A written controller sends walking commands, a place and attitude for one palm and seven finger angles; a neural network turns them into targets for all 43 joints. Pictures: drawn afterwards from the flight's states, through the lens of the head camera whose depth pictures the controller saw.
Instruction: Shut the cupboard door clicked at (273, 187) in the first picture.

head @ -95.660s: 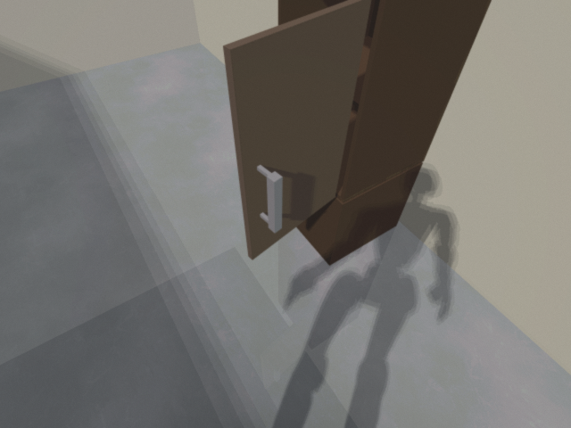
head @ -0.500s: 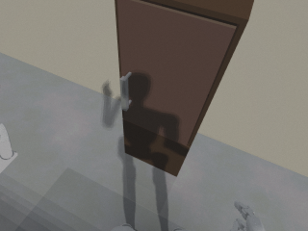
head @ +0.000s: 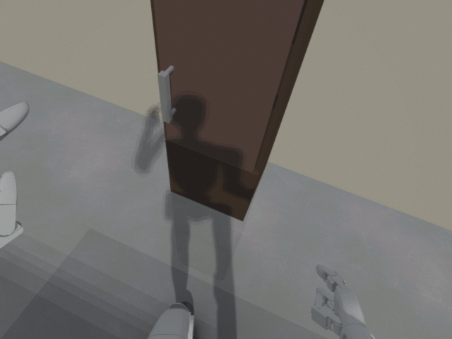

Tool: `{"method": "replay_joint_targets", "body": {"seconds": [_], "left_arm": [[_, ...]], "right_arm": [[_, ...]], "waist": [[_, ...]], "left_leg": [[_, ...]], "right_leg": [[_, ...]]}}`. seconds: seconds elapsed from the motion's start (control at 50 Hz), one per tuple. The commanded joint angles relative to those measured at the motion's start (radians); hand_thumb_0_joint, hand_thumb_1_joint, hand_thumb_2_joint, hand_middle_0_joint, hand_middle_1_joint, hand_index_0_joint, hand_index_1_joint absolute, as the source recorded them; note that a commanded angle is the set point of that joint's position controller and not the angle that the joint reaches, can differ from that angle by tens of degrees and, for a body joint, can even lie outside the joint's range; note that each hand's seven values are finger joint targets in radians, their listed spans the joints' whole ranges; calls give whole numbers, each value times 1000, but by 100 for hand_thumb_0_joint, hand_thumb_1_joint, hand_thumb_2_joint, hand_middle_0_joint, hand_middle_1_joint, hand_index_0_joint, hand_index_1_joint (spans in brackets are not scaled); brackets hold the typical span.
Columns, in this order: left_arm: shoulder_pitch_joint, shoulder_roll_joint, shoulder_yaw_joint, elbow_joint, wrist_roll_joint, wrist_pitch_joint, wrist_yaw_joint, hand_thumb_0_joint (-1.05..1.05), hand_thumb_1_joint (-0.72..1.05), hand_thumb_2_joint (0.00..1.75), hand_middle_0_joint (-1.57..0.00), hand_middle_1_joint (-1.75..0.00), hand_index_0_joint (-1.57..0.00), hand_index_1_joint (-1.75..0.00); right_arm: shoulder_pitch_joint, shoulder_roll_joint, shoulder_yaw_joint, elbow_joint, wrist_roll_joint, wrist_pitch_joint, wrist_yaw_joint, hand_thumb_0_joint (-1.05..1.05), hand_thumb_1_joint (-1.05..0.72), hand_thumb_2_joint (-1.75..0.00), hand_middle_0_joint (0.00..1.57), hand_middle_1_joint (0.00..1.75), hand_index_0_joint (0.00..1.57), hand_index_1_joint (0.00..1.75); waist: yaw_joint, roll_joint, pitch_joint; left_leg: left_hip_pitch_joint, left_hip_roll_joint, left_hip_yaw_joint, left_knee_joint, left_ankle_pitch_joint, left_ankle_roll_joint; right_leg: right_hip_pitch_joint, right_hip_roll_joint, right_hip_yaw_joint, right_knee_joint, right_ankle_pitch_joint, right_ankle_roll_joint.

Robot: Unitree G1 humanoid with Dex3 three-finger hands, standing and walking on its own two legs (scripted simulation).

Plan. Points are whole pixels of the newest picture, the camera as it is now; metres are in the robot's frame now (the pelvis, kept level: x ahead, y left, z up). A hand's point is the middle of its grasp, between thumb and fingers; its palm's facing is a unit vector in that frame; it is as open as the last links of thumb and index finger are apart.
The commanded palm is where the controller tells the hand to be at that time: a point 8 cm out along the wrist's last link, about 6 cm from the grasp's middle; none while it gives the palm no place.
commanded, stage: stop stepping back and stand still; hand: left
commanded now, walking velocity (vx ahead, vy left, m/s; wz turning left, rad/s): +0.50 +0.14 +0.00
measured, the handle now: (169, 95) +0.79 +0.20 -0.08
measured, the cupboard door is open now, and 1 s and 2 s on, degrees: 0 0 0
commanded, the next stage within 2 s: let the arm hang, fingers relaxed in 1.44 s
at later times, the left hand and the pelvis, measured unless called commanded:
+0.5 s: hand out of the picture +0.12 +0.28 +0.22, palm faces +0.39 -0.75 -0.54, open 7.4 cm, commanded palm +0.06 +0.33 +0.20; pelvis -0.08 +0.03 +0.02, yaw -1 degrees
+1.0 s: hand out of the picture +0.15 +0.31 +0.22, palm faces +0.40 -0.73 -0.56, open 7.4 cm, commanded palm +0.08 +0.36 +0.20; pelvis -0.06 +0.06 +0.01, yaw +0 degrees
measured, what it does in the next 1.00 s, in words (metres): steps on the spot: left foot, then left foot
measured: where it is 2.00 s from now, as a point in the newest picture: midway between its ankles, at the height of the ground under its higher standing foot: outside the picture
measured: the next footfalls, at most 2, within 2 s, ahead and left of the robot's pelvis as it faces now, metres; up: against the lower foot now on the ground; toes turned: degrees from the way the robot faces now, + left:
left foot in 0.14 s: +0.07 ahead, +0.13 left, +0.00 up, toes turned +2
left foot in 0.78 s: +0.01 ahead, +0.19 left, +0.00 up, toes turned +3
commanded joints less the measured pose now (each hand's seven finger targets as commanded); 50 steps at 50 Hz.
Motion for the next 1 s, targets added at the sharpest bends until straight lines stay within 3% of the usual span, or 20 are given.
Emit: {"method": "replay_joint_targets", "body": {"seconds": [0.0,0.04,0.08,0.16,0.18,0.22,0.28,0.32,0.38,0.42,0.44,0.48,0.52,0.6,0.72,0.74,0.78,0.84,0.9,0.98], "left_arm": [[-52,37,120,111,2,57,83,0,90,90,-20,-30,-20,-30],[-241,-42,-10,280,28,85,91,0,90,90,-20,-30,-20,-30],[-393,-90,-124,407,55,105,98,0,90,90,-20,-30,-20,-30],[-477,-99,-215,355,78,100,96,0,90,90,-20,-30,-20,-30],[-470,-70,-189,220,83,87,100,0,90,90,-20,-30,-20,-30],[-498,-2,-136,-26,74,55,99,0,90,90,-20,-30,-20,-30],[-323,36,-39,-202,65,21,112,0,90,90,-20,-30,-20,-30],[-205,97,55,-217,60,10,121,0,90,90,-20,-30,-20,-30],[-61,19,67,-70,42,28,116,0,90,90,-20,-30,-20,-30],[23,-27,56,83,26,51,107,0,90,90,-20,-30,-20,-30],[24,-49,31,122,27,66,104,0,90,90,-20,-30,-20,-30],[-93,-46,2,157,24,80,104,0,90,90,-20,-30,-20,-30],[-203,-68,-30,200,38,65,108,0,90,90,-20,-30,-20,-30],[-367,-125,-169,312,66,88,99,0,90,90,-20,-30,-20,-30],[-552,-8,-136,-36,82,59,131,0,90,90,-20,-30,-20,-30],[-498,-10,-117,-102,75,50,130,0,90,90,-20,-30,-20,-30],[-379,21,-31,-201,65,19,137,0,90,90,-20,-30,-20,-30],[-212,37,39,-175,47,12,118,0,90,90,-20,-30,-20,-30],[-69,-17,54,-67,29,28,112,0,90,90,-20,-30,-20,-30],[-14,-43,30,136,23,59,94,0,90,90,-20,-30,-20,-30]], "right_arm": [[-58,-141,-59,-117,1,3,-52,0,-90,-90,20,30,20,30],[-23,-172,-50,-81,-3,-19,-69,0,-90,-90,20,30,20,30],[18,-204,-52,-62,8,-40,-77,0,-90,-90,20,30,20,30],[7,-219,-71,-79,10,-56,-86,0,-90,-90,20,30,20,30],[16,-207,-66,-84,6,-56,-81,0,-90,-90,20,30,20,30],[7,-205,-64,-103,9,-74,-77,0,-90,-90,20,30,20,30],[5,-183,-54,-113,-16,-130,-65,0,-90,-90,20,30,20,30],[17,-176,-54,-119,-25,-137,-64,0,-90,-90,20,30,20,30],[18,-163,-53,-127,-28,-110,-58,0,-90,-90,20,30,20,30],[34,-159,-58,-119,-22,-91,-58,0,-90,-90,20,30,20,30],[37,-157,-59,-117,-20,-67,-58,0,-90,-90,20,30,20,30],[57,-163,-69,-104,-13,-20,-57,0,-90,-90,20,30,20,30],[50,-181,-72,-89,-4,-39,-52,0,-90,-90,20,30,20,30],[20,-172,-48,-78,-11,-31,-67,0,-90,-90,20,30,20,30],[-9,-185,-70,-91,-21,-97,-99,0,-90,-90,20,30,20,30],[12,-189,-76,-99,-18,-105,-97,0,-90,-90,20,30,20,30],[32,-196,-78,-131,-23,-109,-84,0,-90,-90,20,30,20,30],[32,-149,-68,-114,-37,-128,-55,0,-90,-90,20,30,20,30],[50,-158,-73,-124,-14,-115,-28,0,-90,-90,20,30,20,30],[55,-173,-71,-137,1,-80,-27,0,-90,-90,20,30,20,30]], "waist": [[-6,47,-13],[-22,76,148],[-21,-21,137],[20,-222,60],[8,-169,-26],[0,1,-142],[15,298,-148],[28,327,-163],[25,431,-165],[25,326,-178],[25,188,-158],[21,-197,-53],[3,-203,-57],[-3,-131,66],[19,-4,8],[5,116,-35],[17,430,-150],[25,376,-166],[21,323,-195],[4,57,-140]], "left_leg": [[134,35,-55,313,-193,-32],[270,44,-35,134,-203,-18],[338,2,15,0,-149,11],[360,-8,22,-52,70,50],[388,-15,23,-86,149,58],[468,27,-62,-182,228,65],[451,165,-339,-410,-210,98],[356,171,-327,-500,-471,81],[210,123,-152,-474,-572,31],[182,66,-61,-340,-536,0],[100,36,-24,-165,-490,-8],[-94,-26,38,361,-301,-27],[-163,-3,-22,517,-271,-18],[73,52,35,290,-179,-4],[446,-10,127,-68,-94,9],[528,17,62,-139,-73,21],[685,232,-284,-264,265,116],[591,260,-262,-315,330,122],[534,198,-18,-217,319,56],[281,122,58,-152,-84,-3]], "right_leg": [[-337,-409,290,-217,258,-124],[-456,-353,213,-233,89,-70],[-375,-286,141,-180,167,-5],[-176,-245,138,-111,696,82],[-117,-235,72,-32,764,72],[-96,-159,8,94,497,81],[-175,-79,24,156,47,57],[-130,-69,9,215,-26,40],[2,-31,-89,106,-57,8],[60,-38,-94,-47,-55,-10],[88,-108,12,-116,-72,-47],[-30,-464,499,-365,-245,-201],[19,-452,440,-299,87,-201],[-250,-346,153,-272,8,-117],[-253,-286,67,-138,140,-77],[-257,-253,29,10,222,-45],[-364,-93,-40,310,8,45],[-322,-110,34,390,-80,56],[-182,-93,-30,91,86,63],[-18,-144,71,-87,329,40]]}}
